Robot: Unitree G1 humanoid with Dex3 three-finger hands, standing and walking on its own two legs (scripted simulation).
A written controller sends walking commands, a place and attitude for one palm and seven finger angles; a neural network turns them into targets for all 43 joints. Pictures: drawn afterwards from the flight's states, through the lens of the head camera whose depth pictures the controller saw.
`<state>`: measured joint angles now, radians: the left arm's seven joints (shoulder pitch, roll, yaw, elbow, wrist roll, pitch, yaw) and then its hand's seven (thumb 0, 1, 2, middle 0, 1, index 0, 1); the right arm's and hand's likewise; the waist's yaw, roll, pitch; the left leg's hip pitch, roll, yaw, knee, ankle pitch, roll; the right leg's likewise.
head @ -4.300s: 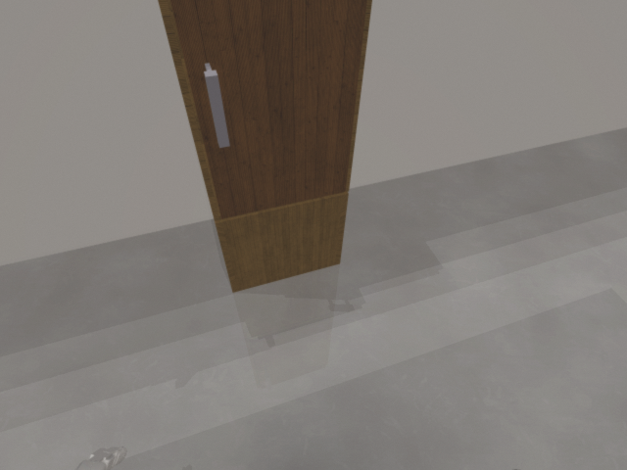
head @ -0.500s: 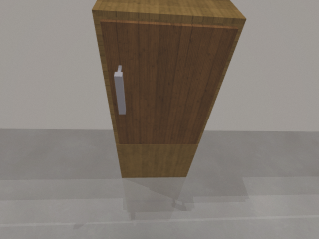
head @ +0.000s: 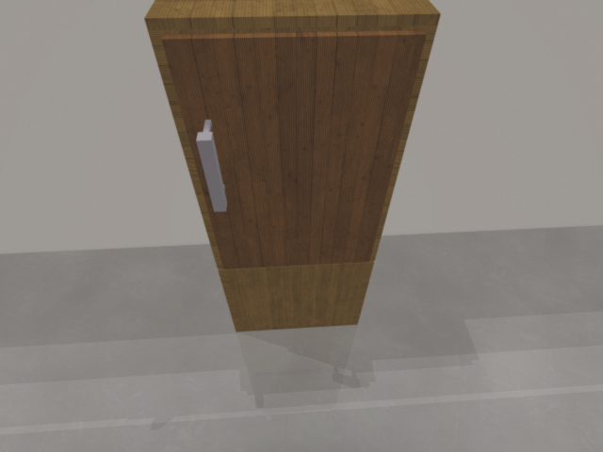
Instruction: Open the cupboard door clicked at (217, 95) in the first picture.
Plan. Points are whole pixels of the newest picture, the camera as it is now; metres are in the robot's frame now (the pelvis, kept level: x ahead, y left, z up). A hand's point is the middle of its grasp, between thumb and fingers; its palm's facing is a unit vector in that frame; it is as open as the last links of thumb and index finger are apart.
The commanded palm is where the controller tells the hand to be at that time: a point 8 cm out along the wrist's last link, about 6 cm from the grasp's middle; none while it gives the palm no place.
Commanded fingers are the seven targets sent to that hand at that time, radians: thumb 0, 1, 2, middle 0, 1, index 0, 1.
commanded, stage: come to a stop and stand still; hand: left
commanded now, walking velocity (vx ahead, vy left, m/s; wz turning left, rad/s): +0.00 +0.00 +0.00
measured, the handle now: (214, 167) +0.58 +0.20 +0.04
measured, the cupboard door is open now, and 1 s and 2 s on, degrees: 0 0 0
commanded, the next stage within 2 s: look again from close up in 0.80 s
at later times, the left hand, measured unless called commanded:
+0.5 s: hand out of the picture -0.03 +0.23 -0.16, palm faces +0.02 -0.97 -0.23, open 7.4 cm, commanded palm none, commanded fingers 0.00 0.90 0.90 -0.20 -0.30 -0.20 -0.30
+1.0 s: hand out of the picture -0.10 +0.20 -0.17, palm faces +0.05 -0.99 -0.13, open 7.4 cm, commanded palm none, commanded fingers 0.00 0.90 0.90 -0.20 -0.30 -0.20 -0.30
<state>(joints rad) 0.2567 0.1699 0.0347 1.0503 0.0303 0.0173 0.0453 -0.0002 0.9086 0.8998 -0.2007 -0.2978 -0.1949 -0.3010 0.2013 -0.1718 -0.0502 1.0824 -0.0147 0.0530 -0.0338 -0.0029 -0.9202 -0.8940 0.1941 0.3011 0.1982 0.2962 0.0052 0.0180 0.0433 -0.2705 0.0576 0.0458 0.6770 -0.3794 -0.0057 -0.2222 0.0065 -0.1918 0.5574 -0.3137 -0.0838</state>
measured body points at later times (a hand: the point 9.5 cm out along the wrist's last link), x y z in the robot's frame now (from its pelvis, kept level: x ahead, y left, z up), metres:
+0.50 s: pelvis -0.06 +0.05 +0.00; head -0.08 +0.04 +0.45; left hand -0.03 +0.28 -0.14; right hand -0.08 -0.15 -0.16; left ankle -0.03 +0.14 -0.73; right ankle +0.00 -0.06 -0.73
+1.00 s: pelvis -0.07 +0.05 +0.01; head -0.06 +0.05 +0.45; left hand -0.10 +0.25 -0.16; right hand -0.06 -0.17 -0.15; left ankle -0.03 +0.14 -0.73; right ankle +0.00 -0.06 -0.73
